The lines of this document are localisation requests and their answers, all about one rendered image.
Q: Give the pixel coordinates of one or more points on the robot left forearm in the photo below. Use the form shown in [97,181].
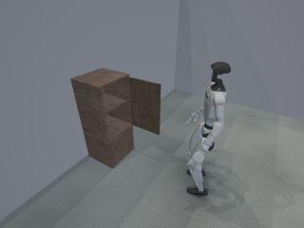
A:
[213,134]

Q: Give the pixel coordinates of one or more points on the robot left hand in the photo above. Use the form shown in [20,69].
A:
[197,157]

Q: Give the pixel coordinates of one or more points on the robot right hand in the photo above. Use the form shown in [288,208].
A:
[194,117]

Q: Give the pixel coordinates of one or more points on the right robot thigh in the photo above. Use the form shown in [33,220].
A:
[196,135]

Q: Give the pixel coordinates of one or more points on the robot left upper arm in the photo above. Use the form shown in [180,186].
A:
[219,102]

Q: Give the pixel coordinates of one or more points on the cupboard door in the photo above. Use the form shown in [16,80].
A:
[145,104]

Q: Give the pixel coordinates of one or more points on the robot right forearm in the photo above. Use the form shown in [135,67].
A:
[200,111]

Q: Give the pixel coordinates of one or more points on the robot right foot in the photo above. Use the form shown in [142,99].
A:
[202,172]

